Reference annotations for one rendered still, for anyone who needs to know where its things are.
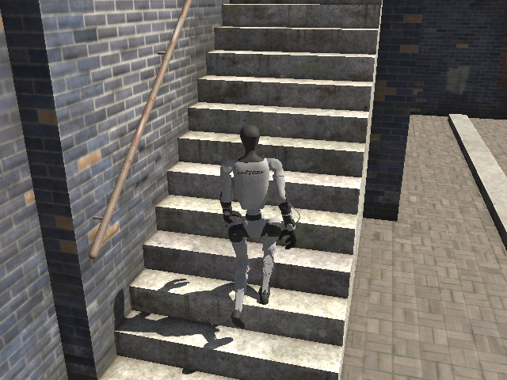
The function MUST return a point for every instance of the stairs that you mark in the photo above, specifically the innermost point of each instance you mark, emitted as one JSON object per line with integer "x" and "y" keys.
{"x": 303, "y": 72}

